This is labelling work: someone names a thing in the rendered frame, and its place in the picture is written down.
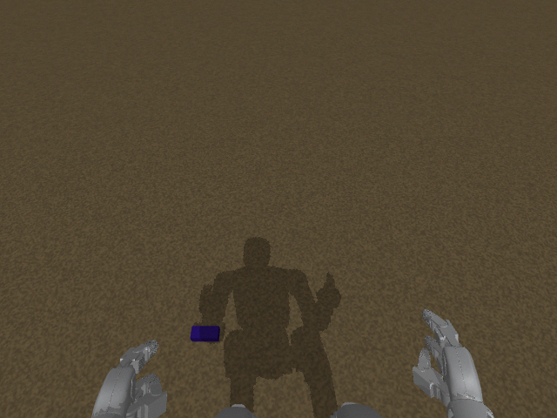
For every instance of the left robot hand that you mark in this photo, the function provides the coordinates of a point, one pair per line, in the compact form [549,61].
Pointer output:
[121,394]

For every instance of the small box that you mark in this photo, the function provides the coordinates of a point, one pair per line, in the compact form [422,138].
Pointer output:
[205,333]

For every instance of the right robot arm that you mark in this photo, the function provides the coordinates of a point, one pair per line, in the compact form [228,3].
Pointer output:
[466,408]

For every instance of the right robot hand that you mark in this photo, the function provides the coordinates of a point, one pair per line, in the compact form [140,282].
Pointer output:
[455,363]

